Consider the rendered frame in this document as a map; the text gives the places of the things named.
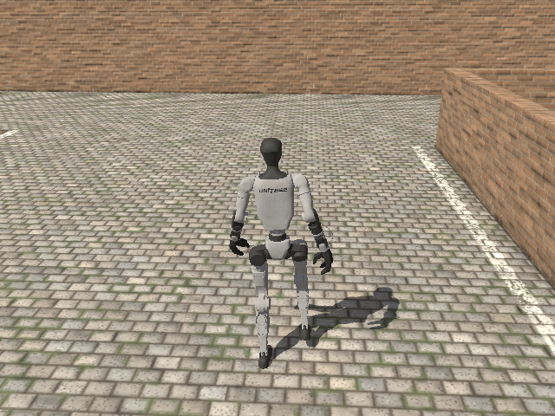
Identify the right robot forearm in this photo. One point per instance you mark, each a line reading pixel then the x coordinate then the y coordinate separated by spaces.
pixel 317 233

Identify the robot right upper arm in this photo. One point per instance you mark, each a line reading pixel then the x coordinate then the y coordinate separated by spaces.
pixel 302 183

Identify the robot left shin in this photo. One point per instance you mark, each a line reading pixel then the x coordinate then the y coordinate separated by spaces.
pixel 262 325

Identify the robot right hand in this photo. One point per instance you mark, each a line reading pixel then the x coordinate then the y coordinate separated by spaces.
pixel 328 260

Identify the robot torso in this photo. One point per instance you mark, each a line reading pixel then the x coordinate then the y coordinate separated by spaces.
pixel 275 207

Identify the left robot forearm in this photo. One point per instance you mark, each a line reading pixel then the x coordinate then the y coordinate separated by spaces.
pixel 236 229

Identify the robot left upper arm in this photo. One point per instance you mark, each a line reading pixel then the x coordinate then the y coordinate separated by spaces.
pixel 246 185

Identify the robot left hand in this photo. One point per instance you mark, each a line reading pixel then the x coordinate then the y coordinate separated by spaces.
pixel 242 242

